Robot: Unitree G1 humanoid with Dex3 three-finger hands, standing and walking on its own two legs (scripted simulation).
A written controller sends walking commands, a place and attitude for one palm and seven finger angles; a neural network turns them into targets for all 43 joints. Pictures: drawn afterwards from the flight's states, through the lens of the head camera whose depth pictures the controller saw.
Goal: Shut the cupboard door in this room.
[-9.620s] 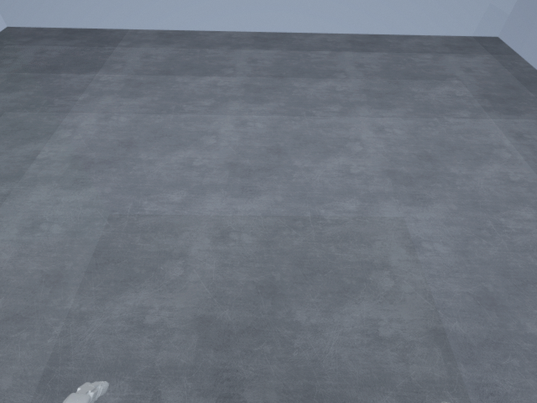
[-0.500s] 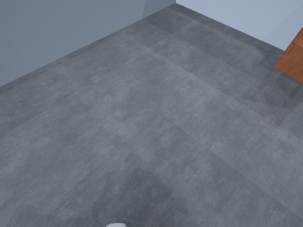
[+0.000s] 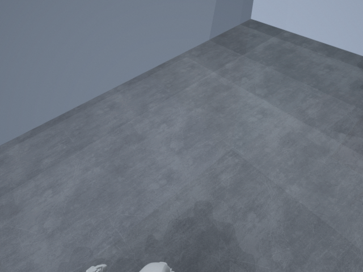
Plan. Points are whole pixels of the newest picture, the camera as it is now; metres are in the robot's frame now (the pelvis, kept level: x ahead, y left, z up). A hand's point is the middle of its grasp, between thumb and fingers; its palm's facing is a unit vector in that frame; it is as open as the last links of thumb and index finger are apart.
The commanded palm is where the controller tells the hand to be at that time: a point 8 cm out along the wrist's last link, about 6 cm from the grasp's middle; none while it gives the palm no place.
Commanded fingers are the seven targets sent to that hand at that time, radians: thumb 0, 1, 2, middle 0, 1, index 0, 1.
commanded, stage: turn or walk to find it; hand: left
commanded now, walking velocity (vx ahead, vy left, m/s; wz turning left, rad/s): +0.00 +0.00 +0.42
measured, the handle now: out of the picture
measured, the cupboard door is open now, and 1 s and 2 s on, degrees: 85 85 85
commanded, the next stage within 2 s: none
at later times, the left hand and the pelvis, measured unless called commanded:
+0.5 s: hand out of the picture -0.07 +0.25 -0.18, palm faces +0.28 -0.93 -0.24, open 7.4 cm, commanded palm none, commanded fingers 0.00 0.90 0.90 -0.20 -0.30 -0.20 -0.30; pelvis -0.04 +0.04 +0.00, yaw +12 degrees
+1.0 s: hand out of the picture +0.00 +0.22 -0.14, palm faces +0.37 -0.89 -0.28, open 7.4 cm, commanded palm none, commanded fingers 0.00 0.90 0.90 -0.20 -0.30 -0.20 -0.30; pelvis -0.05 -0.01 +0.00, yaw +24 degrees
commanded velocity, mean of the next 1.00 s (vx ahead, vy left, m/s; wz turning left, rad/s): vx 0.00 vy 0.00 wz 0.42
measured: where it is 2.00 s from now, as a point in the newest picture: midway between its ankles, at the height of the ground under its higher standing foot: outside the picture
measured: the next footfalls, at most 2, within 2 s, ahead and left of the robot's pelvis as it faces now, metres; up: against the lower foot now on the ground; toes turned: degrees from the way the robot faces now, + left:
left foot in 0.40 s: -0.02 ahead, +0.14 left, +0.00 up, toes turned +16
right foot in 0.94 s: +0.02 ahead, -0.08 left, +0.00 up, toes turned +20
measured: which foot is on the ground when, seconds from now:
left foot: up 0.00-0.38, down 0.40-0.96, up 0.98-1.00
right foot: down 0.00-0.40, up 0.42-0.92, down 0.94-1.00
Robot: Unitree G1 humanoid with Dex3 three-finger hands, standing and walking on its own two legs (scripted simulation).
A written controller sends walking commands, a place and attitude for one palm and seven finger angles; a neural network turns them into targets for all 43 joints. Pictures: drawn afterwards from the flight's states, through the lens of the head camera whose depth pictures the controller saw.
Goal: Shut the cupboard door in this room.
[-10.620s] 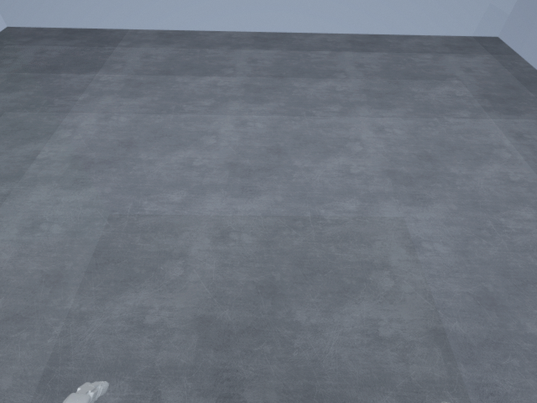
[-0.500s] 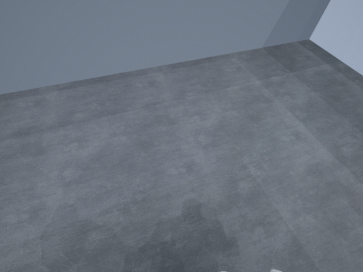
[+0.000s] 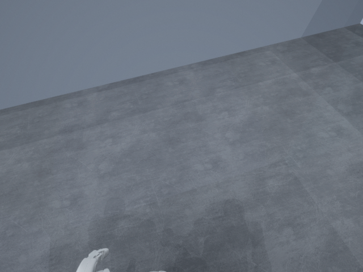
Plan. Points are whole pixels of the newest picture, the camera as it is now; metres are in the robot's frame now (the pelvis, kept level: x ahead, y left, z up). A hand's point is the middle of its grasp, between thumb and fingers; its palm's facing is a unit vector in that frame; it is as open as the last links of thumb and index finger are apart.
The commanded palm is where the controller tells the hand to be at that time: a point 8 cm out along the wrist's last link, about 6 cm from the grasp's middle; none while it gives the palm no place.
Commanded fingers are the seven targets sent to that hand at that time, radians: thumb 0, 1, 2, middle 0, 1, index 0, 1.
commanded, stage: turn or walk to find it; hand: left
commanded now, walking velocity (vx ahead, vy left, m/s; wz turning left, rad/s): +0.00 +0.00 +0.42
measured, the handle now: out of the picture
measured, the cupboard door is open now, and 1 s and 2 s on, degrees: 85 85 85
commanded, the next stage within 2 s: none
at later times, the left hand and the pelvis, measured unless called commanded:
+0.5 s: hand out of the picture -0.08 +0.22 -0.18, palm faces +0.32 -0.91 -0.25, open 7.4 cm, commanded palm none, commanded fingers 0.00 0.90 0.90 -0.20 -0.30 -0.20 -0.30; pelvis -0.03 +0.02 -0.01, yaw +15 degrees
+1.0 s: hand out of the picture -0.02 +0.24 -0.14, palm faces +0.41 -0.87 -0.26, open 7.4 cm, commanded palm none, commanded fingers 0.00 0.90 0.90 -0.20 -0.30 -0.20 -0.30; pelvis -0.05 +0.00 +0.00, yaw +25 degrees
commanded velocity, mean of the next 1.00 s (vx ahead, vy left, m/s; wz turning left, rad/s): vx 0.00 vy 0.00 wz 0.42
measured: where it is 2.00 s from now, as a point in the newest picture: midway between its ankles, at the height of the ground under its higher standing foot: outside the picture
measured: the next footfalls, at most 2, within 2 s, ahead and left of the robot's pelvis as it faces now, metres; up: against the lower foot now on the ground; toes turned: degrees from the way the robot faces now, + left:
left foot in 0.50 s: -0.04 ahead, +0.13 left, +0.00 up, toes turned +20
right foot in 1.04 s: +0.03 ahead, -0.09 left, +0.00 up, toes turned +23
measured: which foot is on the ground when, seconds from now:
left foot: up 0.00-0.48, down 0.50-1.00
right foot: down 0.00-0.50, up 0.52-1.00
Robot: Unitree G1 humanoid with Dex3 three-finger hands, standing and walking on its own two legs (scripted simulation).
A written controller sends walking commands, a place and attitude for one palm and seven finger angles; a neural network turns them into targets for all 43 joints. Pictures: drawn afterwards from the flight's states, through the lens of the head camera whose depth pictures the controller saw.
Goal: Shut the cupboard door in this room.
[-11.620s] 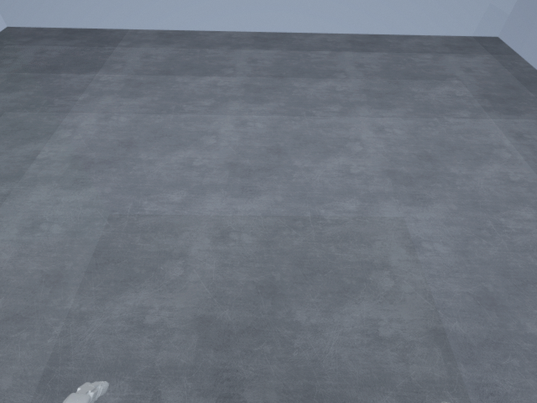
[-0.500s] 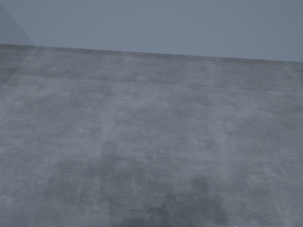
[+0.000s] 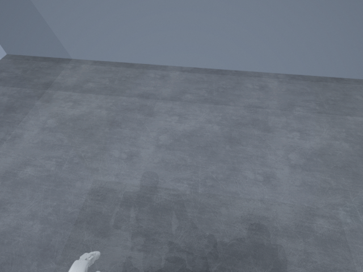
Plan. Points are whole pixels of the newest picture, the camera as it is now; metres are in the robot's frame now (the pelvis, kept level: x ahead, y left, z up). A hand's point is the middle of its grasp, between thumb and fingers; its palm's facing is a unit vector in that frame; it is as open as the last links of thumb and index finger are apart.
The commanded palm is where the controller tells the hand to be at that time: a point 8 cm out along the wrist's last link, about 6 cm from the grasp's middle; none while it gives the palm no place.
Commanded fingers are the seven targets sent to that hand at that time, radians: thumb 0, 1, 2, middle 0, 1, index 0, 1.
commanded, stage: turn or walk to find it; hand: left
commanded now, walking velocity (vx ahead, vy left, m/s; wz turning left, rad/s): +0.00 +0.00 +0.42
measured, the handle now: out of the picture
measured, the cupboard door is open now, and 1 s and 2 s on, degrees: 85 85 85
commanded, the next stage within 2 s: none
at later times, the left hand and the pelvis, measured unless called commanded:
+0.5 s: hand out of the picture -0.06 +0.18 -0.16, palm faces +0.31 -0.92 -0.25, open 7.4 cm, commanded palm none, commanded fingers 0.00 0.90 0.90 -0.20 -0.30 -0.20 -0.30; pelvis -0.04 -0.02 +0.00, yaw +15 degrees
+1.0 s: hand out of the picture -0.07 +0.24 -0.15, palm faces +0.44 -0.86 -0.26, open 7.4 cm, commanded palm none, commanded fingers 0.00 0.90 0.90 -0.20 -0.30 -0.20 -0.30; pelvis -0.08 +0.00 +0.00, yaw +26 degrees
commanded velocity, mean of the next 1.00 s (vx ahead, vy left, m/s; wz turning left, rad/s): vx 0.00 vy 0.00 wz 0.42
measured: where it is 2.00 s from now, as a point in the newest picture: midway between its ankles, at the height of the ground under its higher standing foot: outside the picture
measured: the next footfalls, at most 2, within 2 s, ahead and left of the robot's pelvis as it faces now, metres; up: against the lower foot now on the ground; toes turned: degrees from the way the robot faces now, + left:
right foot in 0.04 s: +0.03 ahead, -0.12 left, +0.00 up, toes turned -1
left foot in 0.58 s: -0.06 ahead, +0.11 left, +0.00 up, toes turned +22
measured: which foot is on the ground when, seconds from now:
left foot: down 0.00-0.04, up 0.06-0.56, down 0.58-1.00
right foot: up 0.00-0.02, down 0.04-0.58, up 0.60-1.00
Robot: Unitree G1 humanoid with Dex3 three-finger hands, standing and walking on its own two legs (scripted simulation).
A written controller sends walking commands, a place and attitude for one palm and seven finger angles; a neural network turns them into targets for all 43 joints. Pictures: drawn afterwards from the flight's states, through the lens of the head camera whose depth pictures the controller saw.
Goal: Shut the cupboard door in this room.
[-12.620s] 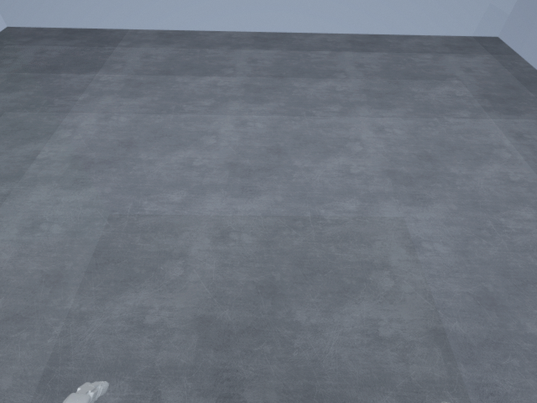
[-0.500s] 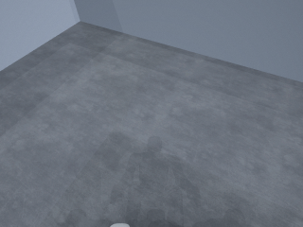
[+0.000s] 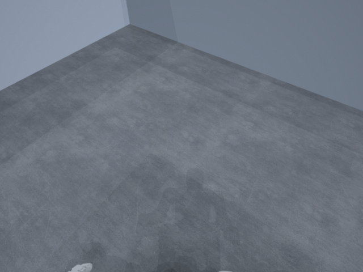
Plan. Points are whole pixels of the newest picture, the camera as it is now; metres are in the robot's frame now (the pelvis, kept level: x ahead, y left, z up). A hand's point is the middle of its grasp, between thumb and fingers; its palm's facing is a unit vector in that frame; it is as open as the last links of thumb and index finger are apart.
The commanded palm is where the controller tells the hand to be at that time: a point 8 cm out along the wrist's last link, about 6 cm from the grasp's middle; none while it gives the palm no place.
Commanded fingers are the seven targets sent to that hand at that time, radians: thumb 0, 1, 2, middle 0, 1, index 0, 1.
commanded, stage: turn or walk to find it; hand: left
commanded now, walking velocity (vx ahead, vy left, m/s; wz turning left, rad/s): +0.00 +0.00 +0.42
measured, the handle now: out of the picture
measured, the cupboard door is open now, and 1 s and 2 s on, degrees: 85 85 85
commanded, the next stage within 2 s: none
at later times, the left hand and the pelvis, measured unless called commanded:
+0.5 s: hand out of the picture -0.03 +0.16 -0.16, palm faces +0.28 -0.92 -0.26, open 7.4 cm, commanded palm none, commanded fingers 0.00 0.90 0.90 -0.20 -0.30 -0.20 -0.30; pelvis -0.04 -0.04 +0.00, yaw +15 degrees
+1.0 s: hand out of the picture -0.09 +0.22 -0.16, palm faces +0.46 -0.85 -0.26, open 7.4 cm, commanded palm none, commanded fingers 0.00 0.90 0.90 -0.20 -0.30 -0.20 -0.30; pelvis -0.07 -0.01 +0.00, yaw +26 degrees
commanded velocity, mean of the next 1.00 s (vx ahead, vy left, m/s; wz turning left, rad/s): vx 0.00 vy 0.00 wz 0.42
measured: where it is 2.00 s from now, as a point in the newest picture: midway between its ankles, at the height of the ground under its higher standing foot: outside the picture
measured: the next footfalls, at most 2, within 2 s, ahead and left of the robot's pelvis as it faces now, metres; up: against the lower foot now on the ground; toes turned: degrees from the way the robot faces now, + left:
right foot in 0.12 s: +0.03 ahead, -0.13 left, +0.00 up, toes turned +0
left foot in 0.62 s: -0.06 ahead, +0.10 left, +0.00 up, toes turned +23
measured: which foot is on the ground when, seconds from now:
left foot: down 0.00-0.12, up 0.14-0.60, down 0.62-1.00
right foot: up 0.00-0.10, down 0.12-0.62, up 0.64-1.00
